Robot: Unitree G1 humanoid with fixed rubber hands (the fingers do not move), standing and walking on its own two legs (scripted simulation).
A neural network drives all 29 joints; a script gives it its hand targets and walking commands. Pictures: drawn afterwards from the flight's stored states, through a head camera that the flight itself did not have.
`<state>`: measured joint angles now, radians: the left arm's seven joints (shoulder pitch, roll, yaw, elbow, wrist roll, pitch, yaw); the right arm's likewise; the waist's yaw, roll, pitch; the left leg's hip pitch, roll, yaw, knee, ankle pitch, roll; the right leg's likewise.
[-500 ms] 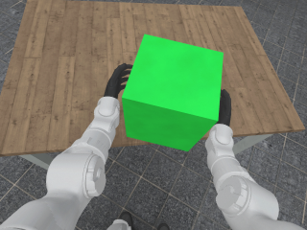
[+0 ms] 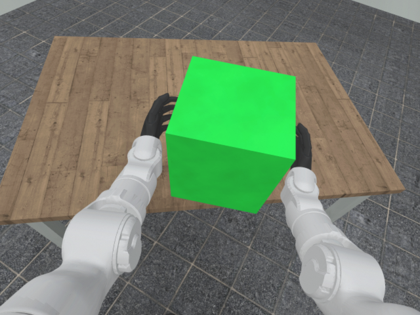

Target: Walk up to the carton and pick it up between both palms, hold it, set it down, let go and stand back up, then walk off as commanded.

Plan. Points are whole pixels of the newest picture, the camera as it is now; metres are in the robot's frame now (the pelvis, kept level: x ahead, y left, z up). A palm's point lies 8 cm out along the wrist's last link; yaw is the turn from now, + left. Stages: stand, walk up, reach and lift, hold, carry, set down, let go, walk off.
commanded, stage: reach and lift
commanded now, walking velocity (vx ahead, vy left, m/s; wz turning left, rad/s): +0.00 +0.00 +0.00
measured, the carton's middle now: (227, 142) +0.47 -0.03 +0.02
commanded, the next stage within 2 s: none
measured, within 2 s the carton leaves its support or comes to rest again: neither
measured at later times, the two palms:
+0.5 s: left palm (151, 119) +0.42 +0.12 +0.13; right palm (319, 151) +0.39 -0.18 +0.11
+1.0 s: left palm (131, 112) +0.39 +0.14 +0.19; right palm (321, 149) +0.37 -0.16 +0.15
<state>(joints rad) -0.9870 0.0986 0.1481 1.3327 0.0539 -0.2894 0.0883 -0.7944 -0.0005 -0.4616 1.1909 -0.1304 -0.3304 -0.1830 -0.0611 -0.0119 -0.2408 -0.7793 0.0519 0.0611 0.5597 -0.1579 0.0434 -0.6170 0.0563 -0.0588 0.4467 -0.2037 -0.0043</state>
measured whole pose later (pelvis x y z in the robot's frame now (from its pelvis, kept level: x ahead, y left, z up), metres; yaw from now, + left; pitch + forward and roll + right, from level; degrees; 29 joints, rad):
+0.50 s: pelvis -0.02 +0.00 +0.00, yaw +1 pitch +14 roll -4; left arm -0.98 0.10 0.04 1.16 -0.03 0.05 0.14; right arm -0.79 -0.08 -0.21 1.03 0.14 0.04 -0.20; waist -0.06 -0.01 -0.26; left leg -0.65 0.05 0.06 0.55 -0.15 0.04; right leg -0.50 0.06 -0.06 0.45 -0.20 -0.01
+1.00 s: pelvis -0.03 -0.01 +0.01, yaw +1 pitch +5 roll -3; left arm -0.98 0.09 0.14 1.07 0.09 0.28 0.11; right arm -0.80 -0.09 -0.15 1.01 0.14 0.20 -0.21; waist -0.03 -0.01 -0.22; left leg -0.47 0.04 0.06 0.51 -0.14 0.04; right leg -0.32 0.05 -0.06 0.43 -0.20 -0.01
